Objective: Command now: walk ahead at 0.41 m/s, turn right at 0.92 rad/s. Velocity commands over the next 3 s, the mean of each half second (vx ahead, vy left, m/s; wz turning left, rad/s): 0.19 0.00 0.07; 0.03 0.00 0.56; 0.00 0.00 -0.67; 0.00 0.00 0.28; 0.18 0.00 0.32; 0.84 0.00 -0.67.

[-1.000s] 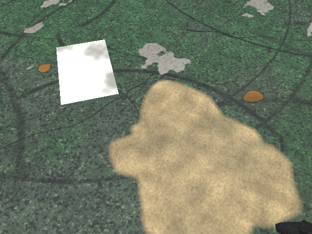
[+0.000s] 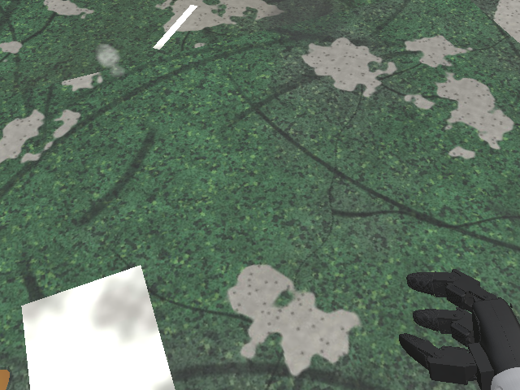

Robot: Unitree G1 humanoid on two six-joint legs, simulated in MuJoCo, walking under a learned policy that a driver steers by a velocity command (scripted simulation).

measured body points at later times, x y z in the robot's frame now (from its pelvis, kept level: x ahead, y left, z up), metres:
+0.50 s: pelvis +0.18 +0.01 +0.03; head +0.21 +0.00 +0.48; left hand +0.37 +0.26 -0.05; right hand +0.27 -0.28 -0.09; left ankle +0.16 +0.13 -0.62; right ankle +0.23 -0.11 -0.71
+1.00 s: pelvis +0.20 +0.07 +0.03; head +0.21 +0.10 +0.48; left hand +0.20 +0.37 -0.09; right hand +0.48 -0.08 -0.04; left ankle +0.19 +0.15 -0.71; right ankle +0.28 -0.07 -0.66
